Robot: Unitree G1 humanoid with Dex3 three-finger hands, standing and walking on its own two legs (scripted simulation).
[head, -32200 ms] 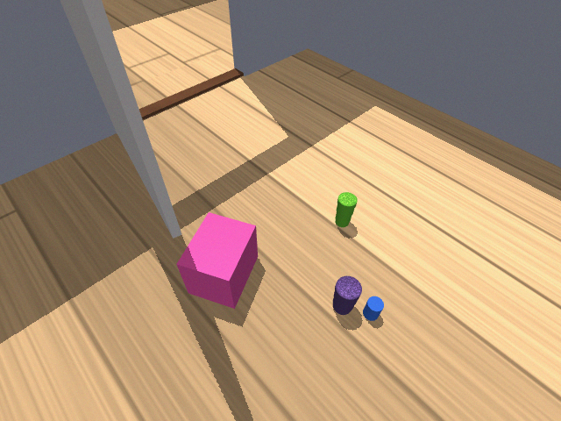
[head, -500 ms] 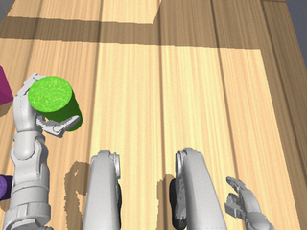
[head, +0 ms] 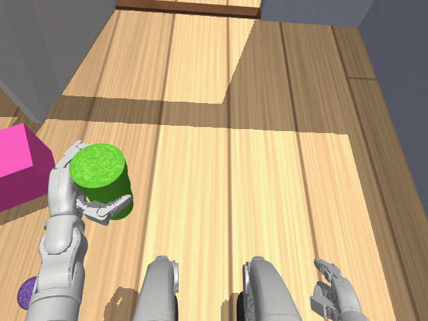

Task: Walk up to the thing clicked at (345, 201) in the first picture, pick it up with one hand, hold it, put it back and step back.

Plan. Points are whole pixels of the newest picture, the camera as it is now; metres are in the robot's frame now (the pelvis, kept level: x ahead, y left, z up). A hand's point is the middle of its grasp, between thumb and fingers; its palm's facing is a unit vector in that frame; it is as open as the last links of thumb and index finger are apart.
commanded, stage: lift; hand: left
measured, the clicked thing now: (109, 187) +0.34 +0.20 -0.01
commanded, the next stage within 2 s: hold in 1.00 s
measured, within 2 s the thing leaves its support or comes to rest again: neither
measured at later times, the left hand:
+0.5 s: hand (98, 168) +0.34 +0.18 +0.09, palm faces +0.14 -0.99 -0.04, open 10.8 cm
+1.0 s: hand (96, 151) +0.35 +0.18 +0.12, palm faces +0.13 -0.99 -0.03, open 10.8 cm
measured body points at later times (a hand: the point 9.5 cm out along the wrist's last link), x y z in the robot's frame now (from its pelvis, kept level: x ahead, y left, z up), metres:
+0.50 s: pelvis +0.01 +0.00 +0.07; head +0.09 +0.01 +0.51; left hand +0.32 +0.24 +0.09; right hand +0.14 -0.24 -0.05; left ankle +0.04 +0.13 -0.59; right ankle +0.04 -0.15 -0.59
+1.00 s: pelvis +0.03 +0.00 +0.09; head +0.08 +0.00 +0.54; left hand +0.33 +0.23 +0.13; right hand +0.15 -0.25 -0.02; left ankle +0.04 +0.13 -0.59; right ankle +0.04 -0.15 -0.59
